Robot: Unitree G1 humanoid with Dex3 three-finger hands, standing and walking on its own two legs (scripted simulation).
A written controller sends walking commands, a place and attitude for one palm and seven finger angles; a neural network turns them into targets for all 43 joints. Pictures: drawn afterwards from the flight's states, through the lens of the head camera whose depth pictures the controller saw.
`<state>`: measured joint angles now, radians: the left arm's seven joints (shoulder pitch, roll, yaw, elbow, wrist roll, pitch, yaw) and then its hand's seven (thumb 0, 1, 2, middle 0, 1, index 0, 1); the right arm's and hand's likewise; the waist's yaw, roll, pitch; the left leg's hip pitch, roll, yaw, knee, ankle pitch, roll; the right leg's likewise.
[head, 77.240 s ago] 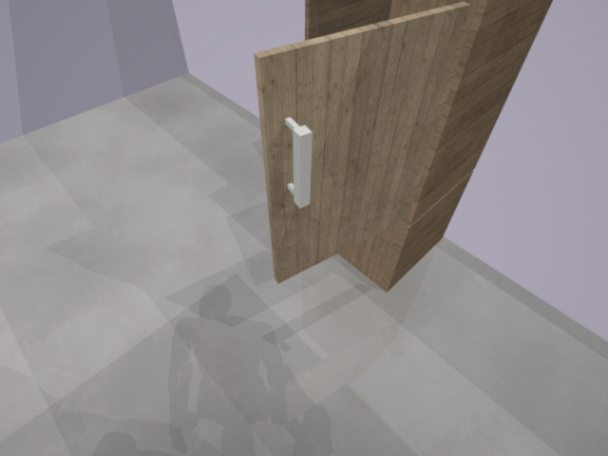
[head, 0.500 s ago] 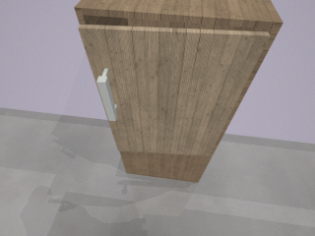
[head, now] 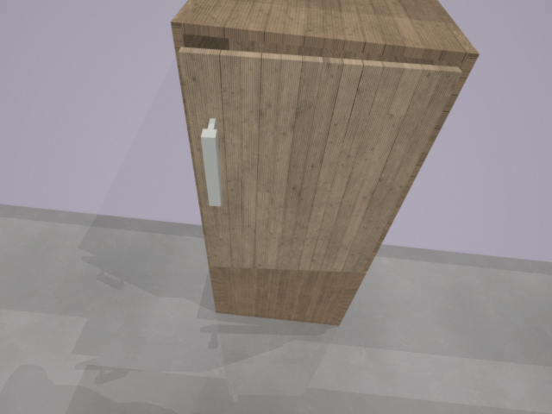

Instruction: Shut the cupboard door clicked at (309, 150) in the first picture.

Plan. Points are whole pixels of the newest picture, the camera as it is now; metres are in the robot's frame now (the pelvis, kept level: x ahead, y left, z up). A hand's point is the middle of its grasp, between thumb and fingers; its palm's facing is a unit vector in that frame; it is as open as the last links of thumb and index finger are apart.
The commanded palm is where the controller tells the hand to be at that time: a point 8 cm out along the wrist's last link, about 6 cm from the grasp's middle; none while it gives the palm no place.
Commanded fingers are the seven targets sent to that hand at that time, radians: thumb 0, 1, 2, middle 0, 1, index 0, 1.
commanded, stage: come to a stop and stand still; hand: left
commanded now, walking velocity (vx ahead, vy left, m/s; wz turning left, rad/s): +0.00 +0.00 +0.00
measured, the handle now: (214, 163) +0.52 +0.15 +0.06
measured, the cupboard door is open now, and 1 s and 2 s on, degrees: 4 4 4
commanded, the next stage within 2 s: look again from close up in 0.54 s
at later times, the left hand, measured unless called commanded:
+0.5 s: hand out of the picture -0.08 +0.23 -0.17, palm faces +0.04 -0.97 -0.23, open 7.4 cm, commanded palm none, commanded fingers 0.00 0.90 0.90 -0.20 -0.30 -0.20 -0.30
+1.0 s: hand out of the picture -0.07 +0.22 -0.17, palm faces +0.05 -0.98 -0.20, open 7.4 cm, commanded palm none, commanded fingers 0.00 0.90 0.90 -0.20 -0.30 -0.20 -0.30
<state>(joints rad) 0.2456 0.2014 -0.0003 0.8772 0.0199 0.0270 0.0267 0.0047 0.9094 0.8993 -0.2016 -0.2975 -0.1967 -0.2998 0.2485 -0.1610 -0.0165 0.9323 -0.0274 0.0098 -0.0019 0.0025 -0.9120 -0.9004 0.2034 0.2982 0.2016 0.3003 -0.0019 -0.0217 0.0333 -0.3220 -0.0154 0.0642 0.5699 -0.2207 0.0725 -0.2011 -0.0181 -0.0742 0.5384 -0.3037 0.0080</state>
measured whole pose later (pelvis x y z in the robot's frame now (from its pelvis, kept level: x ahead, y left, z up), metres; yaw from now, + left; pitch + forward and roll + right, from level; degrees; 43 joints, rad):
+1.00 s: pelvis -0.05 +0.04 +0.01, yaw +2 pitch -3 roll -1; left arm 0.35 0.21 0.00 1.08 0.03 0.01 0.02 0.00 0.91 0.90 -0.20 -0.30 -0.20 -0.30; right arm 0.22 -0.21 -0.03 1.11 -0.01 0.02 0.00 0.00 -0.90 -0.90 0.20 0.30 0.20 0.30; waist 0.01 -0.02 0.01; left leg -0.26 -0.09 0.07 0.34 -0.10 0.09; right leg -0.19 -0.04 0.00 0.43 -0.25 0.02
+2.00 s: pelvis -0.14 +0.04 +0.02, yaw -1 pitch +2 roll -3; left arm 0.12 0.24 0.06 0.94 0.02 0.07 -0.05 0.01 0.91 0.90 -0.19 -0.30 -0.19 -0.30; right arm 0.52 -0.13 -0.05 1.10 -0.05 -0.02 -0.03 0.00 -0.90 -0.90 0.21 0.30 0.20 0.30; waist -0.13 -0.02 0.00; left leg -0.23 0.08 0.03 0.33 -0.14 0.01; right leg -0.42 -0.07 -0.04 0.71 -0.30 0.04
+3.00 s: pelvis +0.10 -0.06 +0.00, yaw +3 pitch -1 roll -1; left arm 0.25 0.15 0.03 1.06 0.02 0.03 0.03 0.01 0.92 0.90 -0.20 -0.30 -0.20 -0.30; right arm 0.16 -0.14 -0.05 1.04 -0.01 0.01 -0.03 0.00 -0.93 -0.90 0.20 0.30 0.20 0.30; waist 0.03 -0.05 0.11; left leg -0.28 0.02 0.13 0.57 -0.28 0.05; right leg -0.24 -0.07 -0.11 0.61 -0.34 0.03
